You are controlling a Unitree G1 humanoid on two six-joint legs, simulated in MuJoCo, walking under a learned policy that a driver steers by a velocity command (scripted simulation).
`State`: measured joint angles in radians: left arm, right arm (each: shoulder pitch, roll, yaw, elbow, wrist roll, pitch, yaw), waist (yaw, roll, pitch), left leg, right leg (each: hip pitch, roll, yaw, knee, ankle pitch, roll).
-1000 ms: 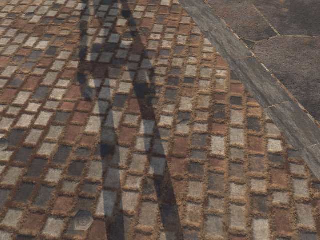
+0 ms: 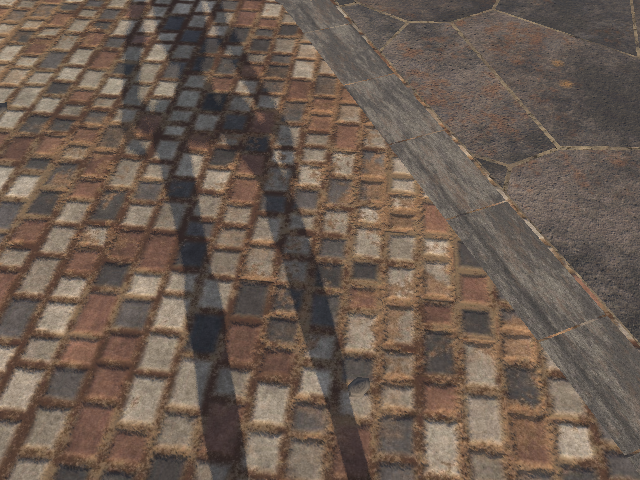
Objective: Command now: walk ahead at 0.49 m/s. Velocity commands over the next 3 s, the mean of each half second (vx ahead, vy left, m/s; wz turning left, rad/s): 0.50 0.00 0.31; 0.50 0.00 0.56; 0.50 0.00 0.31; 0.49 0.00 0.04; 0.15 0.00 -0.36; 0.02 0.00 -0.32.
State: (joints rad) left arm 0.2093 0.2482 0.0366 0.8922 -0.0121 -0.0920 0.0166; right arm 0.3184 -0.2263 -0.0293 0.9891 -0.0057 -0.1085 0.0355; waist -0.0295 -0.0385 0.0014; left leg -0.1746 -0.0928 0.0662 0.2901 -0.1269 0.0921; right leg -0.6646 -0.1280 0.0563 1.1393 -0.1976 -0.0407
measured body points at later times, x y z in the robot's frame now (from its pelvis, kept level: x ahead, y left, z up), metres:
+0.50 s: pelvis +0.27 -0.07 +0.00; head +0.29 -0.07 +0.45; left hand +0.28 +0.21 -0.12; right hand +0.41 -0.32 -0.13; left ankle +0.26 +0.10 -0.65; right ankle +0.29 -0.17 -0.74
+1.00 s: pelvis +0.49 +0.07 -0.01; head +0.52 +0.10 +0.44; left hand +0.49 +0.38 -0.12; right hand +0.72 -0.12 -0.12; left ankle +0.50 +0.14 -0.74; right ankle +0.56 -0.10 -0.65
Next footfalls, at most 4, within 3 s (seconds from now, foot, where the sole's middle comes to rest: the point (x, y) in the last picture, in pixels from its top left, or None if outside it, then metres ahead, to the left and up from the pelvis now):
0.28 right None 0.33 -0.16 -0.78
0.82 left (248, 475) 0.54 0.16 -0.78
1.36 right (255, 329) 0.89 0.16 -0.78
1.90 left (113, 305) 0.98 0.52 -0.78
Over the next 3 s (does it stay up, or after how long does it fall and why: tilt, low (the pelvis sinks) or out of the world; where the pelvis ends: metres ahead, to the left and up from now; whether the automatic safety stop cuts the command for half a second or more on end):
stays up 1.08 0.48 0.00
